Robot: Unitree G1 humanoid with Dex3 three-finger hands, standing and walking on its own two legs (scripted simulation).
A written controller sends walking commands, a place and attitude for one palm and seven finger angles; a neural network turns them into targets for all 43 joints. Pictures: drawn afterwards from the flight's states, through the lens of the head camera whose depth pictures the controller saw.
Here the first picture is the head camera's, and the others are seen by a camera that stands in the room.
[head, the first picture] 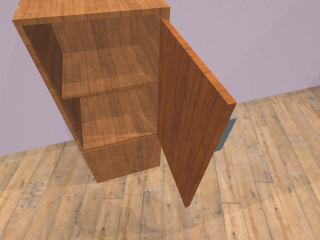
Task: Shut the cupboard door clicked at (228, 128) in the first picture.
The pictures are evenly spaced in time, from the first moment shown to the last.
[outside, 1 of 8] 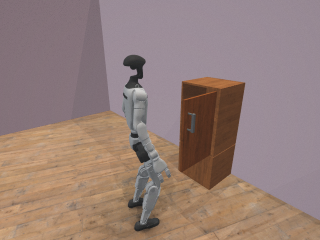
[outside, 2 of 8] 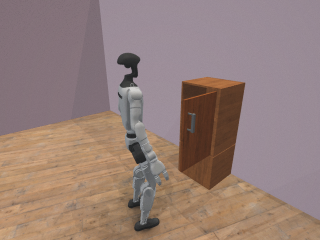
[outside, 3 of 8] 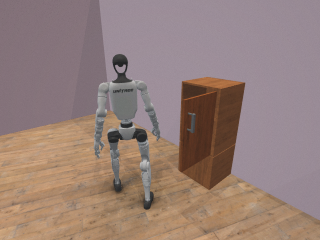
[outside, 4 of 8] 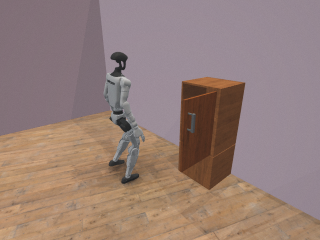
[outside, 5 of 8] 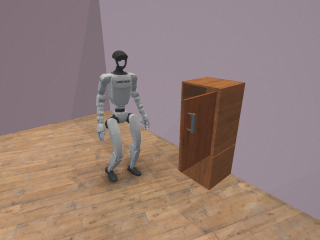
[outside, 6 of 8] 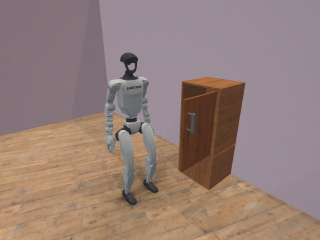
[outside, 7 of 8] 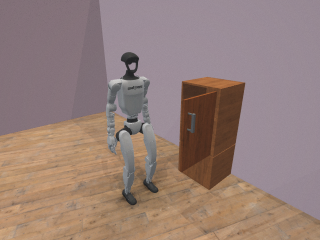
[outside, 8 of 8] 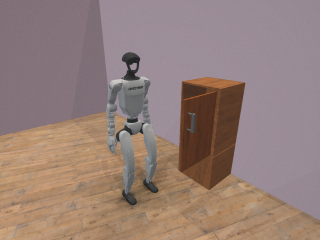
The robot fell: no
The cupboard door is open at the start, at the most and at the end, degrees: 91 91 91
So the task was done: no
